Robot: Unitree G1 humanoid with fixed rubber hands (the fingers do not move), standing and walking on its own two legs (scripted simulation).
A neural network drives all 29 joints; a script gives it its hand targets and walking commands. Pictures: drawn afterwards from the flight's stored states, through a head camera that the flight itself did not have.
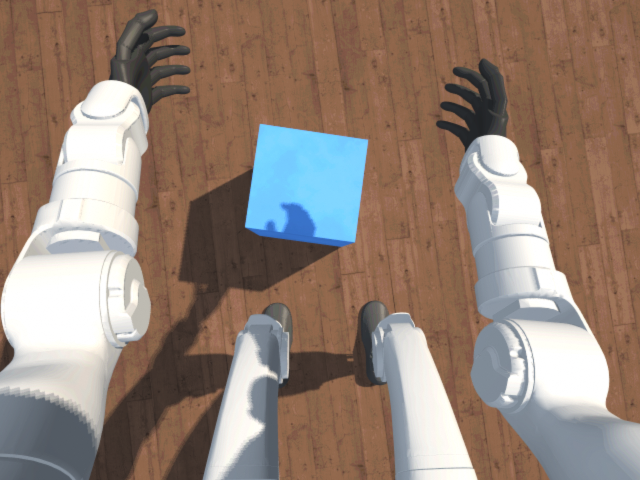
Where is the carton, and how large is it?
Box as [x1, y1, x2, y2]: [245, 124, 367, 246]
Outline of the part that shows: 260,124 245,227 259,235 338,246 354,242 367,140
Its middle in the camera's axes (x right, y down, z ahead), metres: -0.03 -0.11 +0.86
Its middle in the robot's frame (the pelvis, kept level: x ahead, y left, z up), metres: +0.49 +0.03 -0.52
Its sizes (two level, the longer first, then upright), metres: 0.210 0.200 0.250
